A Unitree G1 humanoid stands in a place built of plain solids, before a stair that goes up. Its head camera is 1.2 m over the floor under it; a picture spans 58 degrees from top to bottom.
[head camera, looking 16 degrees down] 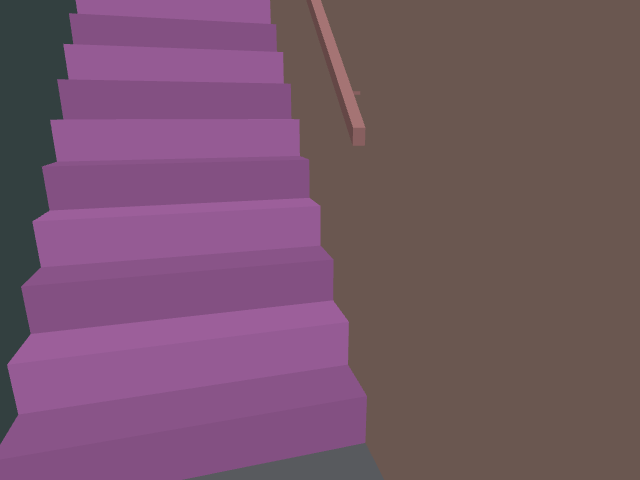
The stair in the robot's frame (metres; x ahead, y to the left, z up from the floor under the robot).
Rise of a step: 0.20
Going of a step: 0.22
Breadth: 1.20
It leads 15 degrees to the left of straight ahead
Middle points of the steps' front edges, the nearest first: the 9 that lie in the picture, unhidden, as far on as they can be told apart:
1.22 0.41 0.21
1.43 0.46 0.40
1.64 0.52 0.60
1.85 0.58 0.79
2.06 0.63 0.99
2.27 0.69 1.18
2.48 0.75 1.38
2.69 0.80 1.57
2.90 0.86 1.77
